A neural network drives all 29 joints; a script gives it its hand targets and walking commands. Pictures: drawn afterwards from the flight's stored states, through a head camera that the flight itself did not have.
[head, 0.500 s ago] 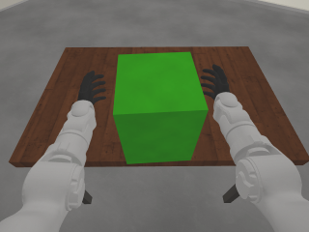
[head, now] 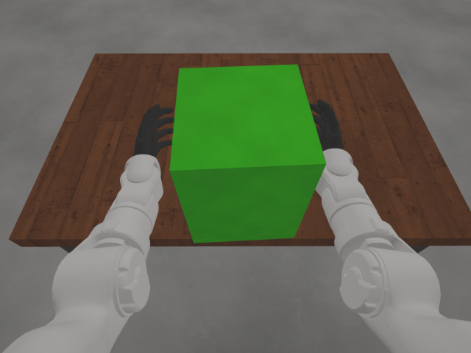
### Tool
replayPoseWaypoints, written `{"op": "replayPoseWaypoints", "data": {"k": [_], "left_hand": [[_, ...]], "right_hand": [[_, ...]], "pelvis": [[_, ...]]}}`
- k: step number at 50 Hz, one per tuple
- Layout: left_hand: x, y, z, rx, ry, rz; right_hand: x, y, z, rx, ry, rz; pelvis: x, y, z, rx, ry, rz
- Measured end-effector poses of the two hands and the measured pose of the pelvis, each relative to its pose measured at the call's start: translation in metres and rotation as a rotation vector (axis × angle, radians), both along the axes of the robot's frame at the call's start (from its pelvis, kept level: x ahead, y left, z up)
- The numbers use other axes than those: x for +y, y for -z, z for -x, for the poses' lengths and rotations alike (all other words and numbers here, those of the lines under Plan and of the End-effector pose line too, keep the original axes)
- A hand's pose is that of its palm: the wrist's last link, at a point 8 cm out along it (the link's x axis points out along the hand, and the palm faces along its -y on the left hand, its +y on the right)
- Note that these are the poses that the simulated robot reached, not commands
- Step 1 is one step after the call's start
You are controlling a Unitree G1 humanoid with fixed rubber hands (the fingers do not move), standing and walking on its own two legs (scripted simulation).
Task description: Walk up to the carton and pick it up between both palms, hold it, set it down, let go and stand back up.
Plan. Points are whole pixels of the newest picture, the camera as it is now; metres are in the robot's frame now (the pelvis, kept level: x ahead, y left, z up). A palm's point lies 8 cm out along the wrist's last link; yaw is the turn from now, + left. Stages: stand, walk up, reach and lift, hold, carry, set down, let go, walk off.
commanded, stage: reach and lift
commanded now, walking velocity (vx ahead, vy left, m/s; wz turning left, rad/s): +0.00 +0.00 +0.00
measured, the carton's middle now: (241, 160) +0.46 -0.02 +0.03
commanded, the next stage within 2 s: none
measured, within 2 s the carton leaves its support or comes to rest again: neither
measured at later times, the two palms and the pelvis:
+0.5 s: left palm (156, 153) +0.46 +0.13 +0.07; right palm (326, 150) +0.44 -0.16 +0.07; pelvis +0.03 -0.01 +0.01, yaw +3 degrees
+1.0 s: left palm (155, 153) +0.46 +0.13 +0.07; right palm (326, 150) +0.44 -0.16 +0.07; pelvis +0.03 -0.01 +0.01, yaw +3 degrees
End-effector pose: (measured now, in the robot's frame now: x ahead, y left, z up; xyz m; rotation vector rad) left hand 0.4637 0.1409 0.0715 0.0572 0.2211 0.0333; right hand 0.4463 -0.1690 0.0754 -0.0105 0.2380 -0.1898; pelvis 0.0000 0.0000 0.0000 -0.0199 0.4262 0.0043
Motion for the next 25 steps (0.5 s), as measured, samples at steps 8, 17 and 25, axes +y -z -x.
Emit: {"op": "replayPoseWaypoints", "data": {"k": [8, 17, 25], "left_hand": [[-0.013, 0.003, 0.002, 0.007, -0.014, -0.015], [-0.014, 0.002, 0.003, 0.022, -0.011, -0.037], [-0.014, 0.002, 0.003, 0.024, -0.010, -0.027]], "right_hand": [[0.002, 0.000, 0.003, -0.013, -0.009, 0.033], [0.005, 0.000, 0.005, -0.014, -0.028, 0.065], [0.005, 0.001, 0.005, -0.022, -0.028, 0.067]], "pelvis": [[-0.002, -0.005, -0.007, -0.039, -0.004, -0.006], [-0.010, -0.010, -0.019, -0.115, -0.025, -0.013], [-0.015, -0.012, -0.028, -0.157, -0.040, -0.017]]}}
